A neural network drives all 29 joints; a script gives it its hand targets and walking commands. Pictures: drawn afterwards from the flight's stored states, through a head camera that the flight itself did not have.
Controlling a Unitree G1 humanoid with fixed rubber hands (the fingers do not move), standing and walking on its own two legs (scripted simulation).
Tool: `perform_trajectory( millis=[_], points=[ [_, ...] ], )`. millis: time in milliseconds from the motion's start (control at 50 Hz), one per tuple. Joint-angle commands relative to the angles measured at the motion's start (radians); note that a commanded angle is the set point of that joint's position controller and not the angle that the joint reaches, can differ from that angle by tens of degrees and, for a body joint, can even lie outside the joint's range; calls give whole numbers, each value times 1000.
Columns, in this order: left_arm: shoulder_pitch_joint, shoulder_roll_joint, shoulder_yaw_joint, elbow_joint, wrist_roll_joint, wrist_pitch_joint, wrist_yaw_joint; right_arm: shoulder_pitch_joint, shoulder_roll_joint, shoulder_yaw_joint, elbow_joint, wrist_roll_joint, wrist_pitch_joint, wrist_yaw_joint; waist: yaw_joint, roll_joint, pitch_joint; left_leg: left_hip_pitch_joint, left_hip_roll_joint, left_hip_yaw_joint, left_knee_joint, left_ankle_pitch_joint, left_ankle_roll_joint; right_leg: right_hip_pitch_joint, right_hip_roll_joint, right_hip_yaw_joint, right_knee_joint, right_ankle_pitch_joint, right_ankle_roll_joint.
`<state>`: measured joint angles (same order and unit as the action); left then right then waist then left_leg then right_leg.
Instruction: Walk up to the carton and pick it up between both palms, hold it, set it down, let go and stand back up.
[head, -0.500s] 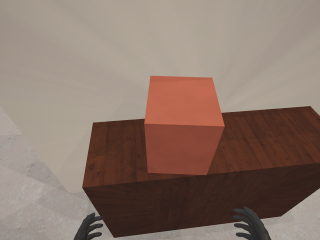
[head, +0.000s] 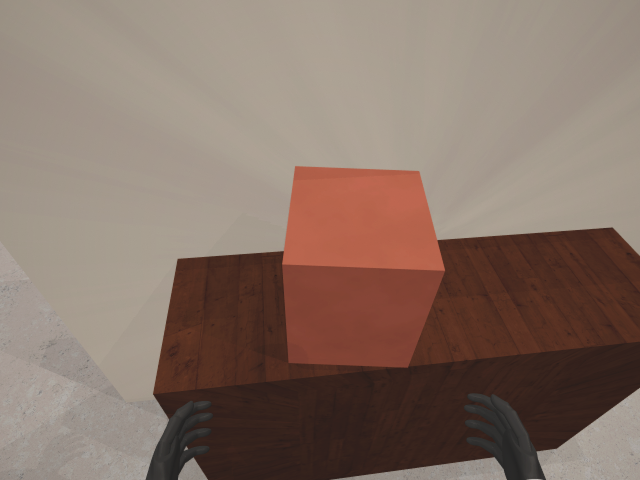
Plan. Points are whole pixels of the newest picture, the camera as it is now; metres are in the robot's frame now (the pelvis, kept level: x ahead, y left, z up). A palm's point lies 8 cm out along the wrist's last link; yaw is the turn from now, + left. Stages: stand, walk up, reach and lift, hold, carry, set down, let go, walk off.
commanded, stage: reach and lift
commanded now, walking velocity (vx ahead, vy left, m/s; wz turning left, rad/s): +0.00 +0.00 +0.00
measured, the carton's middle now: (352, 268) +0.45 -0.03 -0.01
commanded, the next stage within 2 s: none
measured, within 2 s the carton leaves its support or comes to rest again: neither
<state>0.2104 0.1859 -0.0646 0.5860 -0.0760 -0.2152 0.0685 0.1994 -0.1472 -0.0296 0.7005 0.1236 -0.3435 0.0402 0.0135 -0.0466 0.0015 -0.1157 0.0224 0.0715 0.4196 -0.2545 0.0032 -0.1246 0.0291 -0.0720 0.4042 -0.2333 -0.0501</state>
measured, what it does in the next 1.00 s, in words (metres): stands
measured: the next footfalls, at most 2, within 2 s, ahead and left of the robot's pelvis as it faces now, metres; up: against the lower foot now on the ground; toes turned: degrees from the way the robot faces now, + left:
none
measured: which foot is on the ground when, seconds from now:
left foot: down 0.00-1.00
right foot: down 0.00-1.00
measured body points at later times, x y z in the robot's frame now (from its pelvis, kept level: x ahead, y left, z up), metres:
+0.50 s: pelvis -0.01 +0.00 -0.01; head -0.01 +0.01 +0.44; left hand +0.25 +0.20 -0.04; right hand +0.24 -0.22 -0.04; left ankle -0.01 +0.11 -0.74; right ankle -0.01 -0.09 -0.74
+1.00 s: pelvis -0.01 +0.00 +0.00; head -0.01 +0.01 +0.45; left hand +0.32 +0.19 +0.02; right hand +0.30 -0.22 +0.03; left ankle -0.02 +0.11 -0.74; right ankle -0.01 -0.09 -0.74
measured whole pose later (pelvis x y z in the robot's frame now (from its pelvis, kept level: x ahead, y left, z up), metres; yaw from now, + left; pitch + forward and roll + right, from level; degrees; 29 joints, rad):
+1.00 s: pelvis -0.01 +0.00 +0.00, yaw -1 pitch +0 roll +0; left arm -0.25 0.17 -0.02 0.64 -0.12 -0.10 0.07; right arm -0.24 -0.21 0.02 0.72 0.26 -0.17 -0.01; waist -0.02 -0.03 -0.04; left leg -0.17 0.02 0.06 0.37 -0.21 0.01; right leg -0.18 0.04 -0.03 0.36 -0.18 -0.05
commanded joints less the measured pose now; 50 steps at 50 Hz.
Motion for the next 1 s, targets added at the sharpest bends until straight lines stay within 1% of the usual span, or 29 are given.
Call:
perform_trajectory(
  millis=[0,20,60,100,140,180,200,240,260,280,320,340,360,380,420,460,520,580,640,660,680,700,780,820,860,880,900,940,980],
  points=[
    [-153,64,7,-159,-22,-111,13,-137,-91,-29,-122,16,-77,4,-7,58,-81,-18,-16,-59,-41,229,-32,-2,-36,105,-50,196,9],
    [-138,63,13,-159,-25,-128,10,-127,-95,-16,-119,18,-87,5,-5,40,-77,-21,-14,-60,-33,230,-30,2,-38,106,-41,211,14],
    [-149,56,1,-106,-19,-152,7,-145,-92,-27,-73,24,-101,1,-15,54,-56,-20,-18,-59,-37,203,-33,-7,-34,114,-47,185,14],
    [-179,82,11,-72,-25,-179,2,-165,-97,-26,-52,20,-125,-10,-16,34,-63,-56,-21,-53,-19,184,-24,19,-37,123,-31,204,20],
    [-226,88,20,-41,-42,-199,-3,-208,-90,-12,-36,42,-131,-11,-8,35,-91,-67,-21,-68,-19,147,-20,5,-44,127,-20,184,23],
    [-255,94,12,-33,-57,-229,-4,-257,-92,-8,-89,41,-160,-9,-10,5,-94,-104,-25,-60,-12,126,-16,7,-42,129,-7,181,27],
    [-261,87,5,3,-64,-236,-4,-269,-93,-14,-59,39,-159,-11,-6,-6,-87,-116,-23,-65,-14,118,-11,9,-41,129,-5,175,28],
    [-319,95,-4,-17,-79,-271,1,-320,-91,-17,-77,43,-182,-10,-14,12,-134,-129,-21,-66,-6,73,-13,0,-43,128,17,130,25],
    [-344,107,-2,-9,-86,-285,9,-342,-85,-17,-68,47,-189,-13,-9,30,-152,-147,-21,-61,7,91,-18,4,-44,136,33,151,25],
    [-368,108,-4,-1,-86,-295,11,-343,-86,-22,-30,48,-188,-17,-27,24,-162,-159,-26,-66,15,89,-18,2,-47,140,36,157,28],
    [-386,80,-15,15,-92,-306,15,-370,-99,-12,14,57,-191,-16,-30,58,-164,-141,-17,-73,10,105,-31,-16,-45,129,40,169,20],
    [-373,73,-17,24,-97,-303,12,-365,-109,-8,26,70,-194,-15,-34,54,-159,-122,-18,-76,26,129,-36,-36,-37,127,40,170,16],
    [-387,81,-15,58,-91,-297,10,-400,-108,2,43,78,-191,-15,-34,67,-146,-124,-18,-78,24,131,-36,-47,-38,123,36,161,14],
    [-400,80,1,70,-89,-287,11,-432,-120,3,35,83,-188,-12,-31,45,-181,-117,-16,-81,30,130,-36,-33,-31,118,35,155,12],
    [-421,68,-17,55,-93,-263,13,-443,-148,-9,76,91,-174,-14,-38,61,-196,-66,-13,-82,27,169,-49,-64,-19,105,29,153,8],
    [-471,81,-10,22,-89,-243,19,-493,-169,-5,44,111,-159,-16,-31,68,-238,-37,-6,-80,30,194,-46,-61,-11,101,20,152,8],
    [-473,77,-2,5,-102,-220,19,-514,-160,16,-27,122,-134,-14,-20,21,-253,-67,-15,-80,17,239,-39,-7,-20,110,13,239,21],
    [-474,79,27,-20,-76,-183,9,-516,-166,30,-52,139,-102,-24,-17,19,-299,-26,-23,-78,21,322,-34,48,-19,126,13,375,32],
    [-528,79,54,-55,-52,-131,1,-543,-175,41,-50,151,-54,-32,-16,32,-263,-47,-22,-73,-12,289,-29,80,-23,137,-7,376,33],
    [-539,72,53,-30,-55,-113,1,-548,-166,43,-41,152,-36,-36,-24,29,-243,-42,-24,-67,-28,262,-26,68,-28,141,-20,354,38],
    [-542,61,40,-57,-47,-98,4,-545,-168,41,-42,147,-23,-38,-32,47,-230,-26,-22,-76,-41,250,-24,66,-28,138,-30,336,29],
    [-582,66,46,-93,-49,-85,8,-578,-170,39,-78,150,-16,-37,-22,54,-254,-13,-17,-72,-41,261,-24,47,-24,137,-34,318,29],
    [-621,61,40,-118,-72,-30,12,-628,-185,25,-125,145,36,-42,-33,15,-245,-16,-13,-76,-59,247,-16,43,-22,132,-56,305,36],
    [-656,67,48,-140,-59,-5,12,-639,-176,20,-162,134,69,-46,-31,46,-279,-5,-18,-68,-71,230,-13,55,-28,144,-68,306,36],
    [-682,71,62,-140,-53,27,12,-679,-198,2,-148,127,93,-52,-35,37,-283,7,-13,-69,-73,239,-19,59,-19,131,-68,303,32],
    [-700,65,62,-103,-51,47,10,-711,-192,5,-133,129,110,-55,-31,35,-266,-7,-14,-70,-76,233,-13,48,-19,130,-79,290,30],
    [-710,65,75,-113,-42,65,8,-718,-190,7,-142,138,124,-54,-23,32,-268,-2,-19,-65,-77,235,-10,50,-21,128,-80,293,31],
    [-759,66,76,-130,-45,98,4,-757,-215,-6,-142,136,141,-58,-39,23,-297,24,-11,-63,-81,255,-14,48,-14,121,-79,316,36],
    [-791,61,78,-126,-47,125,5,-795,-213,1,-148,137,158,-61,-28,8,-313,37,-15,-54,-75,261,-15,42,-6,116,-82,295,36]
  ],
)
